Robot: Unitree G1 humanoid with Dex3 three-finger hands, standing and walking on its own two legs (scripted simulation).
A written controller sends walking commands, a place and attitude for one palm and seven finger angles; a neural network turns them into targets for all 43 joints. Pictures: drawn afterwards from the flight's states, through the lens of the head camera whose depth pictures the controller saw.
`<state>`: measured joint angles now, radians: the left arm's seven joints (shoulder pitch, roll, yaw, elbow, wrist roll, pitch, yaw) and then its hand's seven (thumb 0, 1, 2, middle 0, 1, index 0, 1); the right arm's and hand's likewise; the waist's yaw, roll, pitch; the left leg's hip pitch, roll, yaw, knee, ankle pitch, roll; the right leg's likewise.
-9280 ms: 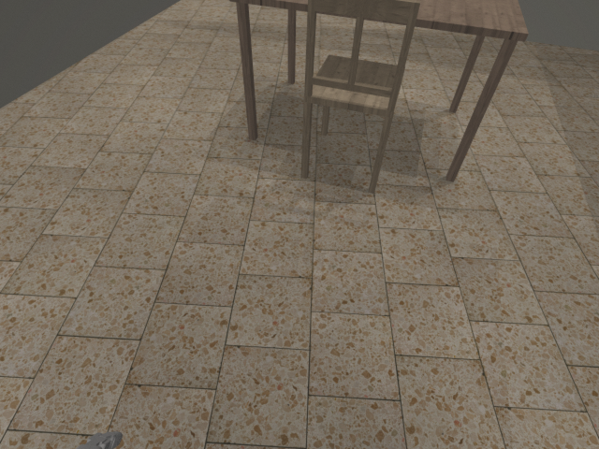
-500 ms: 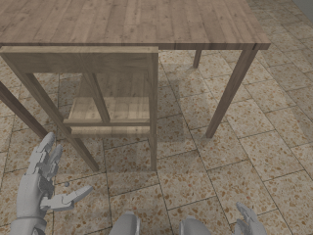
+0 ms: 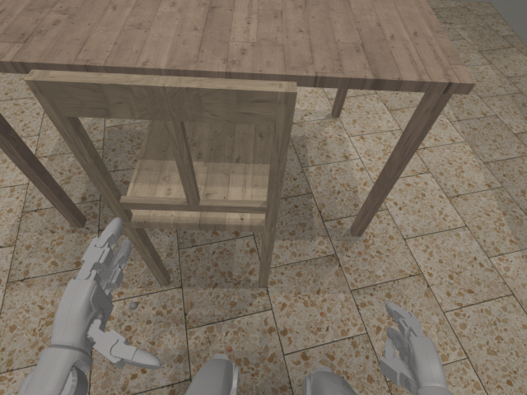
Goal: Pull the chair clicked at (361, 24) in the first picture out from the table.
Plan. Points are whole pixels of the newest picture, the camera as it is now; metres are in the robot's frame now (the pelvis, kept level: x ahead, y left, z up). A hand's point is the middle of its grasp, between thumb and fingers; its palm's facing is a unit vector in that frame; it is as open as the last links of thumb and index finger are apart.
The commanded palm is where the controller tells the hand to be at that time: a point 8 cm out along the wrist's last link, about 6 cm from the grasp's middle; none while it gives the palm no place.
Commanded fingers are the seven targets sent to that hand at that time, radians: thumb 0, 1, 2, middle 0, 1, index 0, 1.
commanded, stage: raise the hand toward the chair's back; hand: left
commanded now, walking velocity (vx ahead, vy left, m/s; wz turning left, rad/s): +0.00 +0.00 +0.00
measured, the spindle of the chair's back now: (185, 165) +0.51 +0.19 -0.02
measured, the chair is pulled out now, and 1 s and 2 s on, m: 0.00 0.00 0.00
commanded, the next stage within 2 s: aim the fingers beside a spindle in 0.68 s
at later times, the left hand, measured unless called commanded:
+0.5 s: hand (125, 279) +0.26 +0.20 +0.05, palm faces +0.08 -0.99 -0.06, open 16.9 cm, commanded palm +0.23 +0.26 +0.06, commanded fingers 0.00 -0.50 0.30 -0.06 -0.08 -0.06 -0.08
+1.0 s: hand (150, 280) +0.26 +0.18 +0.04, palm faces +0.03 -1.00 -0.04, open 16.9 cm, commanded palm +0.25 +0.24 +0.05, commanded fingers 0.00 -0.50 0.30 -0.06 -0.08 -0.06 -0.08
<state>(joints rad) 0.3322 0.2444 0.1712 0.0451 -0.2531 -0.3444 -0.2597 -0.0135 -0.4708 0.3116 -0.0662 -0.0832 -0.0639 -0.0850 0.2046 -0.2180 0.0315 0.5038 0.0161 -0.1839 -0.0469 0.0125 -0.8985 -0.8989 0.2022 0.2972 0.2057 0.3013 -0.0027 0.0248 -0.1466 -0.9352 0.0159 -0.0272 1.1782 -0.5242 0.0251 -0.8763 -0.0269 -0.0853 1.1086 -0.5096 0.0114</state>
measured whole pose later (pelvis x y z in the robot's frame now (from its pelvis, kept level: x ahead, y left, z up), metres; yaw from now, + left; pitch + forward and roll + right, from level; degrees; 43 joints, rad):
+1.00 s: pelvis +0.01 -0.02 +0.00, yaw +0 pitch +17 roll -2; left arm 0.23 0.24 0.21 0.13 -0.27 -0.40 -0.26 -0.02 -0.50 0.30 -0.07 -0.08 -0.06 -0.08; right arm 0.21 -0.24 0.01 0.56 0.01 -0.18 -0.05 0.01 -0.90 -0.90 0.20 0.30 0.20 0.30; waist -0.02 0.03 -0.14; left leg -0.94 0.03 -0.04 1.17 -0.53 0.00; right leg -0.89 -0.02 -0.09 1.12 -0.53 -0.02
